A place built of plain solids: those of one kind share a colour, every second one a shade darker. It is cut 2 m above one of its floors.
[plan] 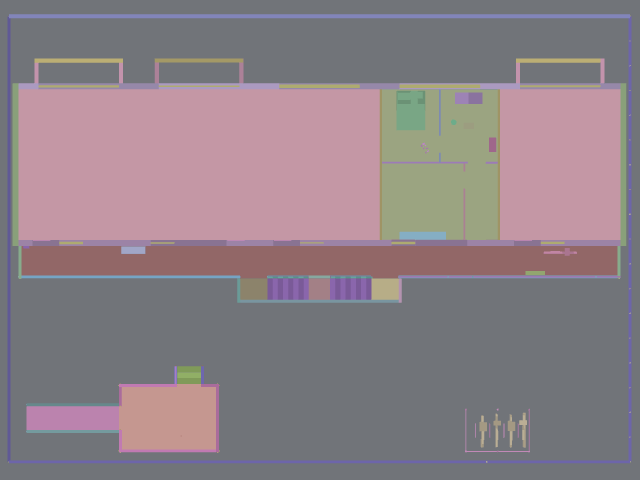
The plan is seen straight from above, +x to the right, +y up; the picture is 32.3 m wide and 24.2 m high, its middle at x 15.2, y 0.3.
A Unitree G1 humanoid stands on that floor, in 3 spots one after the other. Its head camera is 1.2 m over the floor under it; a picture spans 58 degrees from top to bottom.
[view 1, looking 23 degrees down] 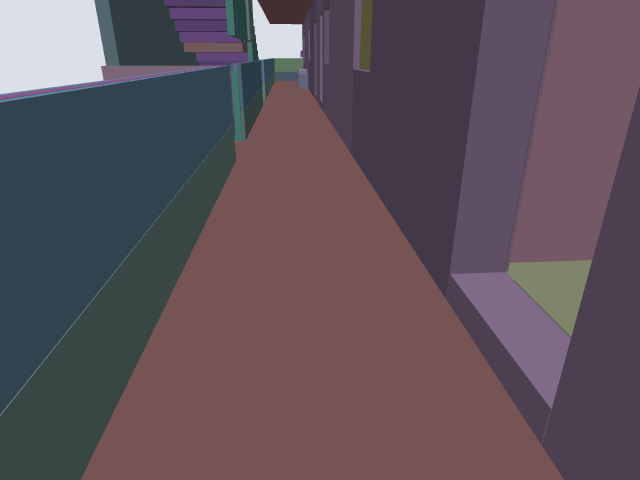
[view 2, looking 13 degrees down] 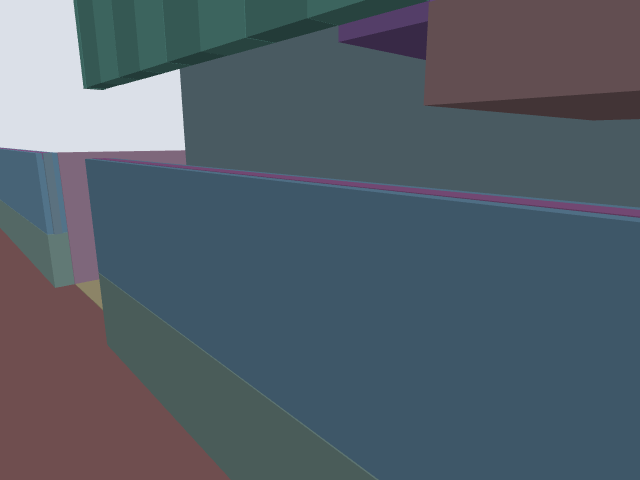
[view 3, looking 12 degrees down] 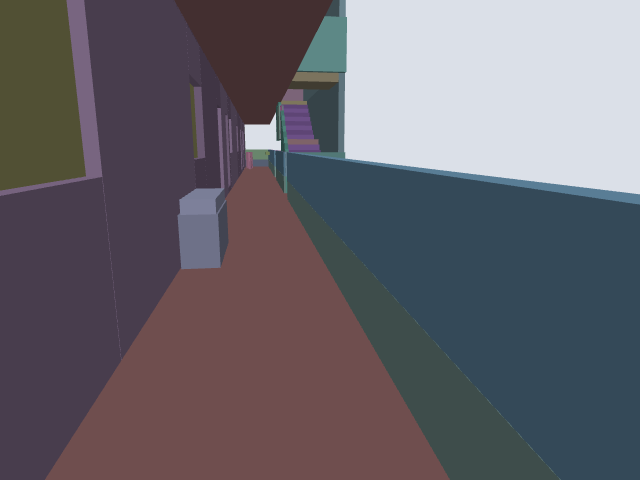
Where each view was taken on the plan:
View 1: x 24.60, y -0.82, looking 176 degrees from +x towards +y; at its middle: deck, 3.07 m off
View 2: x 15.15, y -0.83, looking -42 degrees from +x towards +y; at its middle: deck_guard_whole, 1.00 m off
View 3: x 0.80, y -0.82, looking -8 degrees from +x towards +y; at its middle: deck_guard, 4.91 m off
